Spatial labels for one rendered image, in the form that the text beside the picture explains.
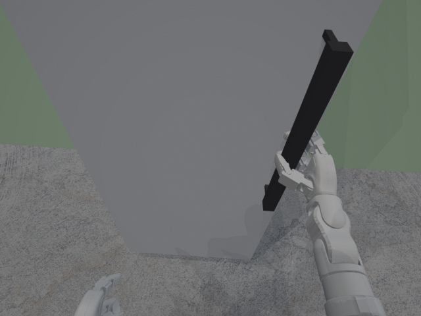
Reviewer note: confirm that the robot right hand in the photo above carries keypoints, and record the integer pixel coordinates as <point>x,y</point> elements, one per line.
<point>320,170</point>

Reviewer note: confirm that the robot left hand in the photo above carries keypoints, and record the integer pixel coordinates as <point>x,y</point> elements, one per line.
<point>92,303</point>

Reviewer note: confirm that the handle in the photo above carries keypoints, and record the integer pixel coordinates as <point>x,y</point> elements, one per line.
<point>330,68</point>

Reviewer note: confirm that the robot right forearm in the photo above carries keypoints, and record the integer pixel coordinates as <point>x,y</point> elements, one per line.
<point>344,279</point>

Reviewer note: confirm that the fridge door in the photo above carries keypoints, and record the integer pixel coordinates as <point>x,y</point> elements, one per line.
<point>178,107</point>

